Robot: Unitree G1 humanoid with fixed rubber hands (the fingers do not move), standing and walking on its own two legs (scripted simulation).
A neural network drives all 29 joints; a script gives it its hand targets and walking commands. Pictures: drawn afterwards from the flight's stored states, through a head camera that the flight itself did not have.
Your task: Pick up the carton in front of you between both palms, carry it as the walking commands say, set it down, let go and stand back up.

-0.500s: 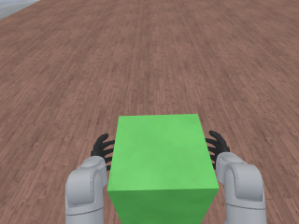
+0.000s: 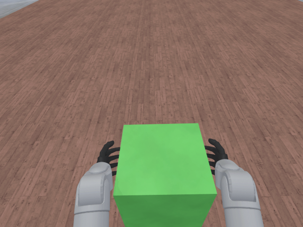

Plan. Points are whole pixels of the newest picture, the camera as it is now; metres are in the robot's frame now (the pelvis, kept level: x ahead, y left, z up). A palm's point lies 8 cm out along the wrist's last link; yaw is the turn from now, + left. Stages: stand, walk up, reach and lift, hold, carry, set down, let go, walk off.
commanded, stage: carry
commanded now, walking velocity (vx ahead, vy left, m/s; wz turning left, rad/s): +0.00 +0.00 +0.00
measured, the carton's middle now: (162, 179) +0.28 +0.00 -0.02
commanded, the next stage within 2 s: none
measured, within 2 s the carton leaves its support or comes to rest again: neither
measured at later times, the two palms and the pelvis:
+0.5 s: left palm (107, 165) +0.29 +0.15 +0.04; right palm (218, 162) +0.29 -0.15 +0.04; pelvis +0.00 +0.00 +0.00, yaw +0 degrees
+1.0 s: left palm (112, 117) +0.46 +0.16 +0.06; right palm (202, 114) +0.46 -0.14 +0.06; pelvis +0.17 +0.01 +0.02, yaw +0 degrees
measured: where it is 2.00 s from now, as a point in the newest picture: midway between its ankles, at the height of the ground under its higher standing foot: outside the picture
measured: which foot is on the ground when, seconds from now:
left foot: down 0.00-1.00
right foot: down 0.00-0.70, up 0.72-1.00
